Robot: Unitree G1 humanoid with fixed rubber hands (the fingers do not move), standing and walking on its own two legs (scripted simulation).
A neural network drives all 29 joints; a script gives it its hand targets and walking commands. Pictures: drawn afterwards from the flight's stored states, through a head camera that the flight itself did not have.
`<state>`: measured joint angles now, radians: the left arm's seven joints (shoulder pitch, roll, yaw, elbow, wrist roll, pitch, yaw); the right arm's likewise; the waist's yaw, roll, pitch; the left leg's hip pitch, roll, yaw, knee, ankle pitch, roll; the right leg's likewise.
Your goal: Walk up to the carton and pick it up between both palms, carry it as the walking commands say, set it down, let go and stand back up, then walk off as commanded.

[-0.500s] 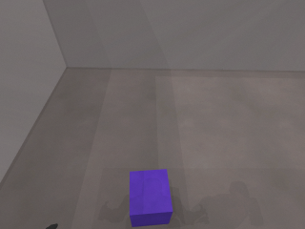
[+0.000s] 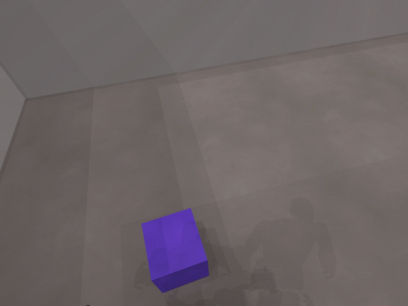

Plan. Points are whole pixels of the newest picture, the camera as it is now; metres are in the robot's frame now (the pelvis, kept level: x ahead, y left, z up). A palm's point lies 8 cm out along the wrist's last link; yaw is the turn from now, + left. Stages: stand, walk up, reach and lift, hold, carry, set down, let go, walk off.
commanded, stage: walk off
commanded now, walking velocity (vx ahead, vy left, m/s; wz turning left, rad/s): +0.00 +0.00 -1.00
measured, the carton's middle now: (176, 250) +0.42 +0.18 -0.64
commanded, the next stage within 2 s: stand in 1.80 s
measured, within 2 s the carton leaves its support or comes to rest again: neither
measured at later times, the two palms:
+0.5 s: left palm (102, 276) +0.20 +0.24 -0.09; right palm out of the picture +0.09 -0.33 -0.08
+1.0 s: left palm (224, 204) +0.36 -0.02 -0.08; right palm out of the picture -0.16 -0.28 -0.12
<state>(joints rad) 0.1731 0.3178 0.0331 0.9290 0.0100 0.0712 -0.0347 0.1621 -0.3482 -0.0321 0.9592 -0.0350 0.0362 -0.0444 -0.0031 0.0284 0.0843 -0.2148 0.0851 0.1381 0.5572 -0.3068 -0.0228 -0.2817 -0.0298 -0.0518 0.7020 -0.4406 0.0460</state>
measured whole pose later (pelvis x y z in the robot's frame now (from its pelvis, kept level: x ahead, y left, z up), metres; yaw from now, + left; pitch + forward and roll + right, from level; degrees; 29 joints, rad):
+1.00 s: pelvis +0.03 -0.04 -0.01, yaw -51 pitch +1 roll -1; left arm 0.08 0.32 0.07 0.63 0.02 0.06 -0.04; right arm 0.28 -0.34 -0.07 0.73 -0.02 0.04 0.01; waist -0.04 0.04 0.10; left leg -0.31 0.24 0.22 0.89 -0.54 -0.11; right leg -0.35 0.00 -0.08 0.66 -0.30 -0.02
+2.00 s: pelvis +0.03 -0.07 +0.00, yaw -103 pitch +1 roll +1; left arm 0.16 0.28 0.05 0.65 0.01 0.03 0.01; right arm 0.26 -0.31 -0.06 0.68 -0.01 0.08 0.00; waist -0.03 0.04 0.09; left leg -0.51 0.15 0.10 1.13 -0.44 -0.12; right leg -0.28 0.02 -0.03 0.55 -0.28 -0.05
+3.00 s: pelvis +0.04 -0.08 +0.01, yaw -107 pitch -2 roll +0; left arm 0.26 0.22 0.01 1.03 0.01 0.00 0.03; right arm 0.27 -0.22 -0.02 0.96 -0.01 0.01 -0.02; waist -0.02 0.00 0.03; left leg -0.17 0.04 0.11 0.42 -0.21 0.00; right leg -0.15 0.00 0.02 0.40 -0.22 0.01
